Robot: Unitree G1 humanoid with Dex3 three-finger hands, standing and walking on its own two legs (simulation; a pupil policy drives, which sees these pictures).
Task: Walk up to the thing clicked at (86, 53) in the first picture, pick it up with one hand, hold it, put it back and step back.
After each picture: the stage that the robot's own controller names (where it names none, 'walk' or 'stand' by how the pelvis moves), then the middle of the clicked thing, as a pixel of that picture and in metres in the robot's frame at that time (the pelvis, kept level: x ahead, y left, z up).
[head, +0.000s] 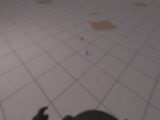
stand; (86, 52) +1.39 +0.03 -0.72
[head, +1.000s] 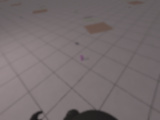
walk; (81, 57) +1.27 +0.23 -0.71
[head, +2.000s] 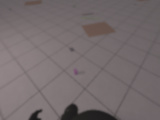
walk; (75, 71) +0.79 +0.25 -0.71
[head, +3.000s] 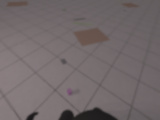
walk; (69, 92) +0.46 +0.20 -0.70
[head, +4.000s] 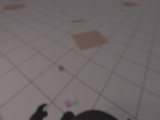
stand; (67, 104) +0.29 +0.22 -0.71
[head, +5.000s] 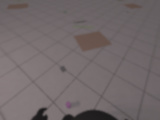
stand; (68, 105) +0.29 +0.20 -0.73
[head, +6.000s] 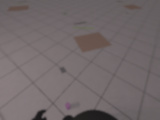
stand; (68, 106) +0.28 +0.21 -0.73
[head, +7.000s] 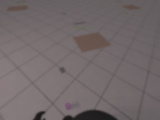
stand; (67, 106) +0.28 +0.21 -0.73
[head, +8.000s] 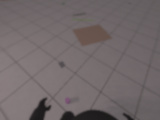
go down; (67, 100) +0.28 +0.21 -0.72
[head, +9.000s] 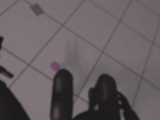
go down; (55, 66) +0.36 +0.25 -0.29
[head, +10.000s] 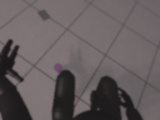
close in; (58, 68) +0.36 +0.25 -0.29
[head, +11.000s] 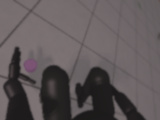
close in; (30, 66) +0.34 +0.28 -0.21
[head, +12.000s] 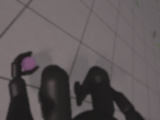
close; (28, 65) +0.34 +0.28 -0.21
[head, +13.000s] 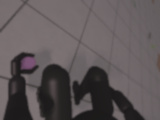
lift; (28, 64) +0.33 +0.28 -0.23
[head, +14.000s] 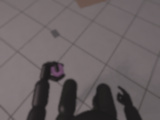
lift; (58, 72) +0.31 +0.20 -0.02
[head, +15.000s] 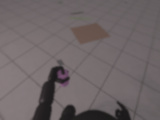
hold; (63, 78) +0.31 +0.17 -0.01
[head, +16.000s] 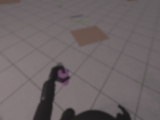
hold; (64, 77) +0.32 +0.17 +0.00
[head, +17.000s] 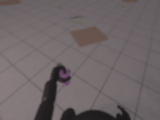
crouch; (65, 77) +0.32 +0.16 +0.00
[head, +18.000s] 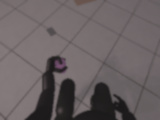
crouch; (61, 66) +0.37 +0.19 -0.09
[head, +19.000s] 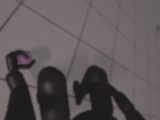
lower; (25, 61) +0.37 +0.28 -0.22
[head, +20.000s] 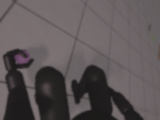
lower; (23, 60) +0.37 +0.28 -0.22
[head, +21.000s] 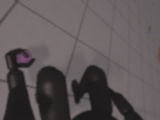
lower; (24, 59) +0.37 +0.28 -0.22
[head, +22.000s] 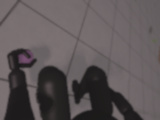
lower; (26, 59) +0.37 +0.28 -0.22
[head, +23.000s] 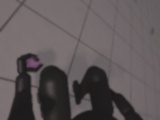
loosen; (33, 63) +0.35 +0.25 -0.22
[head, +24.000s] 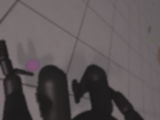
withdraw; (32, 65) +0.34 +0.24 -0.22
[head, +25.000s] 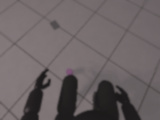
walk; (69, 72) +0.37 +0.19 -0.40
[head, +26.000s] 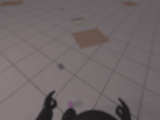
stand; (70, 105) +0.29 +0.15 -0.66
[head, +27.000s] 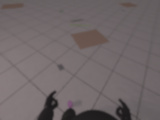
stand; (70, 104) +0.30 +0.16 -0.67
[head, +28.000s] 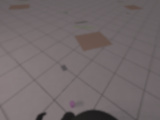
stand; (72, 104) +0.31 +0.15 -0.71
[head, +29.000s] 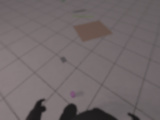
walk; (72, 94) +0.35 +0.16 -0.70
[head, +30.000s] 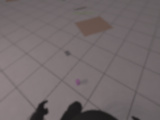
walk; (77, 82) +0.53 +0.15 -0.71
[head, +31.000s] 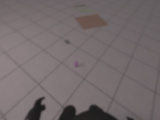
walk; (76, 64) +0.87 +0.17 -0.70
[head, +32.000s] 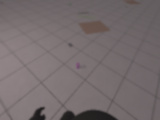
stand; (77, 65) +0.94 +0.16 -0.71
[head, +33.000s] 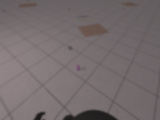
stand; (78, 67) +0.95 +0.17 -0.73
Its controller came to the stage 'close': yes
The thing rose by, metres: 0.70
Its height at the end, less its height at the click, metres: +0.00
